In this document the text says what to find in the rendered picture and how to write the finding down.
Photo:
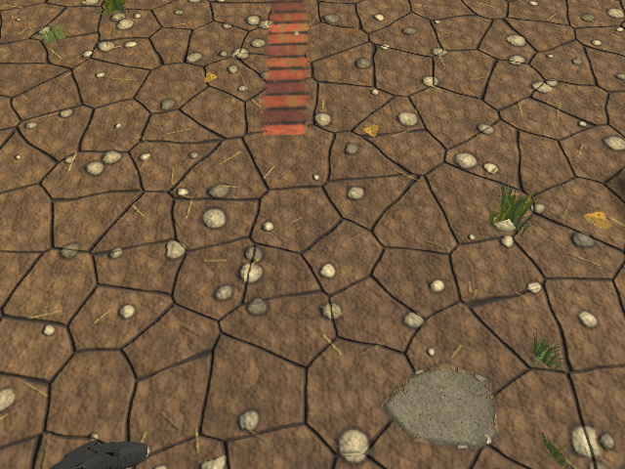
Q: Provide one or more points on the left robot hand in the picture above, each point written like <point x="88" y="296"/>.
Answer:
<point x="113" y="455"/>

